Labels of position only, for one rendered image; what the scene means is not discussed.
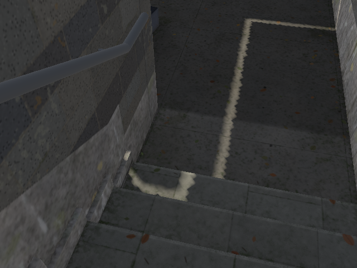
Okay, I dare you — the stairs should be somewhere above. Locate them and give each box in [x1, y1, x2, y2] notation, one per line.
[66, 162, 357, 268]

